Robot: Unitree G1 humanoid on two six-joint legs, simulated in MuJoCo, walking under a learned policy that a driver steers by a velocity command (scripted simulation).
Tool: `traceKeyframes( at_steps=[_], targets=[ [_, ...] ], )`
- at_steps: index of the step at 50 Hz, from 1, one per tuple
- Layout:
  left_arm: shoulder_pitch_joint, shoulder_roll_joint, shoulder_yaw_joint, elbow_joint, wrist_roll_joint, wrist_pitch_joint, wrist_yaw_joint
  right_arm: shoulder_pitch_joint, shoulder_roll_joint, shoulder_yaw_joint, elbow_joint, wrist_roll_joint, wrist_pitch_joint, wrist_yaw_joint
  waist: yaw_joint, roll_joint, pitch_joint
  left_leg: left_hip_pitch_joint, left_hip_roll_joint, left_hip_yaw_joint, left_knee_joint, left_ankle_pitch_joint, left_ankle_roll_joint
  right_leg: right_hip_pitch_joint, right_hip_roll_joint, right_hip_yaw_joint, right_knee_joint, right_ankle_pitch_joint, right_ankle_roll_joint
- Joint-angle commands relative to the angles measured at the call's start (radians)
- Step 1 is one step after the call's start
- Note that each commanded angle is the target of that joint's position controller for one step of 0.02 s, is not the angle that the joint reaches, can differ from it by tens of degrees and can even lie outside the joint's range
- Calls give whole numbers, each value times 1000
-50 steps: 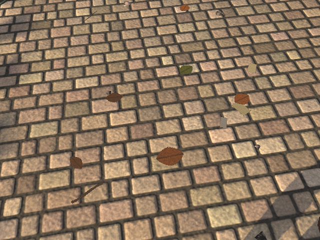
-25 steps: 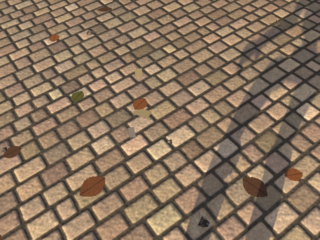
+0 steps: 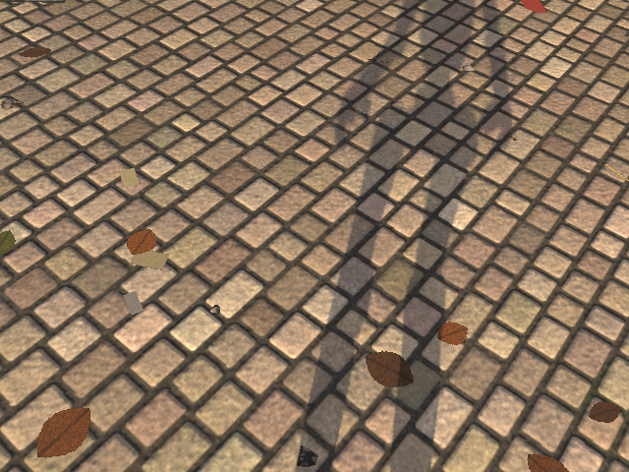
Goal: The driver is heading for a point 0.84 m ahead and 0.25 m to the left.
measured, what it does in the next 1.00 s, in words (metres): steps on the spot, turning left: right foot, then left foot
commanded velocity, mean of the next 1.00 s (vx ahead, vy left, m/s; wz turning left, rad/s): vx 0.00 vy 0.00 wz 0.54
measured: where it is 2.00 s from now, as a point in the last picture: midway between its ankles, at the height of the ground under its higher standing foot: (304, 438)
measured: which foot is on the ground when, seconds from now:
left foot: down 0.00-0.30, up 0.32-0.74, down 0.76-1.00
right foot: up 0.00-0.28, down 0.30-0.76, up 0.78-1.00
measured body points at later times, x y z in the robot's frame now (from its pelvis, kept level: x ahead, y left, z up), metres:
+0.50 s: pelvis +0.00 -0.03 +0.01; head +0.04 -0.04 +0.46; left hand +0.01 +0.28 -0.08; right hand +0.23 -0.25 -0.11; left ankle -0.07 +0.07 -0.65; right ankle +0.02 -0.12 -0.73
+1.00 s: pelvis -0.02 +0.00 +0.01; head -0.01 +0.04 +0.46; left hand -0.15 +0.24 -0.14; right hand +0.27 -0.07 -0.08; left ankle -0.07 +0.07 -0.73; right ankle +0.03 -0.12 -0.66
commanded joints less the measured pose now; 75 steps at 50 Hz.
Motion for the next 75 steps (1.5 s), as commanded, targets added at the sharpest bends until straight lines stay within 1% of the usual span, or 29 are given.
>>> traceKeyframes(
  at_steps=[1,7,11,14,15,16,17,18,20,23,28,34,37,38,39,40,42,45,47,54,58,63,65,66,67,68,70,72,75],
  targets=[
    [10,173,52,-67,-5,-15,14,34,-235,-73,-50,5,-19,16,5,230,-26,135,315,-496,-241,324,215,-168,-14,-54,218,-157,29],
    [-27,94,32,-73,-12,-15,1,2,-201,-104,-62,10,10,15,8,172,-77,153,150,-399,-204,197,160,-208,-28,-67,244,-75,84],
    [-28,97,28,-81,-21,-30,12,4,-219,-127,-65,1,20,23,-6,202,-107,131,140,-493,-201,120,148,-124,-11,-54,80,-60,63],
    [84,110,34,-48,-23,-46,31,-76,-219,-132,-85,9,23,27,61,207,-106,-17,78,-501,-180,14,63,109,-1,-62,-202,58,32],
    [114,159,46,-38,-16,-53,42,-77,-188,-123,-94,15,19,22,66,149,-102,-127,14,-451,-133,-143,1,224,-97,9,-326,67,9],
    [86,273,68,-63,-3,-51,48,-25,-116,-107,-112,24,14,19,34,-102,-119,-271,-117,-261,106,-310,-56,297,-383,310,-435,-135,-70],
    [-24,293,70,-89,13,-46,40,-12,-170,-120,-93,-8,12,8,17,-142,-40,-337,-129,-100,329,-312,-70,133,-517,421,-465,-92,-149],
    [-30,207,48,-91,15,-46,34,-40,-228,-135,-86,-20,14,12,7,-56,-17,-285,-40,-89,457,-257,-68,69,-486,321,-418,65,-168],
    [-77,133,24,-98,5,-51,30,20,-194,-130,-54,-18,30,35,-35,-53,-11,-259,-27,-65,604,-169,-62,64,-359,99,-351,309,-127],
    [-17,136,26,-93,5,-53,32,6,-174,-113,-60,-1,45,61,2,-90,-26,-312,5,4,637,-145,-87,170,-329,-43,-288,557,-126],
    [111,174,50,-57,7,-50,25,-127,-141,-89,-126,5,55,76,78,-116,-38,-341,54,58,478,-176,-100,315,-404,-100,-243,704,-156],
    [80,195,68,-56,0,-55,-4,-164,-113,-77,-172,18,59,79,62,-147,-62,-112,46,156,232,-192,-48,214,-426,-246,-165,729,-109],
    [94,201,68,-24,-26,-47,-9,-67,-101,-73,-144,-9,41,58,2,-105,-99,103,-9,128,-87,-50,0,120,-388,-260,-8,701,-62],
    [113,167,56,-22,-33,-43,-13,11,-157,-83,-119,-30,22,40,-33,31,-151,311,94,-18,-217,113,27,-35,-345,-297,140,529,-4],
    [153,14,8,-84,-17,-38,-28,-5,-259,-88,-147,-23,3,25,16,344,-211,482,458,-390,-180,653,138,-300,-211,-327,330,-240,69],
    [94,76,18,-47,-5,-14,-17,46,-180,-72,-130,8,-2,7,-80,197,-269,355,478,-277,-155,732,252,-203,-207,-174,384,-261,72],
    [90,78,20,-14,-35,-2,-29,-113,-56,-14,-108,-2,-7,-12,11,179,-96,185,350,-84,-208,544,184,-122,-202,-97,315,-163,67],
    [179,165,60,49,-10,2,-35,-144,-132,-33,-99,-4,1,-36,35,210,-43,178,290,37,-188,636,150,-139,-132,-145,414,-75,72],
    [184,141,63,53,-22,6,-38,-129,-132,-37,-98,-1,5,-37,29,152,-54,195,320,54,-192,569,165,-179,-132,-147,489,-76,81],
    [75,75,58,-20,-11,22,-64,-107,-104,-42,-75,-20,-11,-41,3,164,-14,191,362,107,-217,256,174,-218,-180,-190,315,-41,83],
    [-13,128,75,-84,-7,28,-111,-51,-188,-77,-71,-28,-36,-11,-26,186,-35,201,453,-9,-390,-457,152,-220,-194,-221,238,-102,17],
    [44,98,72,-54,-32,10,-133,-119,-220,-97,-74,-23,-43,5,55,107,13,84,416,159,-363,-427,60,7,-160,-296,10,-73,-83],
    [281,120,85,54,-15,-9,-107,-174,-182,-88,-82,-16,-36,4,167,-51,-5,-118,284,327,-26,-390,-5,316,-100,-286,-163,-43,-131],
    [416,199,106,98,-6,-24,-84,-202,-89,-55,-100,-23,-34,10,225,-297,-4,-382,171,379,433,-407,-30,458,-273,52,-237,-270,-195],
    [351,264,103,27,-13,-38,-66,-296,-58,-38,-195,-39,-45,23,196,-301,46,-719,26,169,635,-388,-71,444,-440,581,-403,-477,-297],
    [279,241,95,8,-19,-39,-48,-348,-114,-43,-215,-54,-64,37,182,-127,92,-798,108,42,683,-257,-74,420,-467,523,-436,-410,-298],
    [223,230,88,-10,-13,-56,-32,-222,-172,-52,-158,-47,-93,53,97,-39,57,-699,140,31,625,-69,-83,381,-387,374,-431,-218,-266],
    [204,221,79,-14,-19,-82,-31,-172,-192,-54,-124,-62,-81,58,65,-19,39,-591,135,39,571,1,-97,313,-310,291,-466,-134,-242],
    [259,221,79,19,-24,-112,-38,-245,-161,-39,-150,-41,-58,57,70,8,89,-582,113,65,471,59,-108,253,-262,246,-490,40,-247]
  ],
)
Keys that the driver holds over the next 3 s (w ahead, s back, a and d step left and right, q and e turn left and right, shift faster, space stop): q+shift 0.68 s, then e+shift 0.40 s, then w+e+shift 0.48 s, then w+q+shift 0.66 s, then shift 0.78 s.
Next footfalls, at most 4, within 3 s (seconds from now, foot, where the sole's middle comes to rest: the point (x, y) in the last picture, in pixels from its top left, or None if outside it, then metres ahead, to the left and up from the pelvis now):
0.30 right None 0.06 -0.10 -0.77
0.76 left None -0.04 0.09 -0.77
1.30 right None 0.05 -0.10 -0.77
1.72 left None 0.49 0.11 -0.77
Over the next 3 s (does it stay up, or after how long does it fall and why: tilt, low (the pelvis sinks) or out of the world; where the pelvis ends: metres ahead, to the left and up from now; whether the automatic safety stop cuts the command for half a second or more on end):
stays up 1.05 0.13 0.00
